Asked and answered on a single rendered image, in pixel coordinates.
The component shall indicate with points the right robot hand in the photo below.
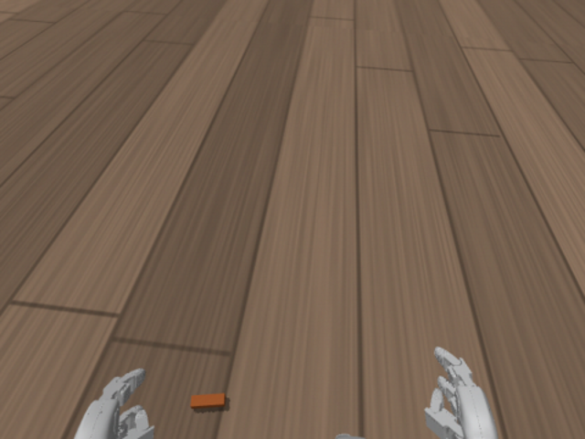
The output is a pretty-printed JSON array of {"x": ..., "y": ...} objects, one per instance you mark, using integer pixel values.
[{"x": 469, "y": 403}]

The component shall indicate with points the small box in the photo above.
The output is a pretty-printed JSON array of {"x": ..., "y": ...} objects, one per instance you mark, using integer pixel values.
[{"x": 208, "y": 400}]

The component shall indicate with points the left robot hand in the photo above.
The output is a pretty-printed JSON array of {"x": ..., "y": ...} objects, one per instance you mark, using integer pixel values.
[{"x": 102, "y": 420}]

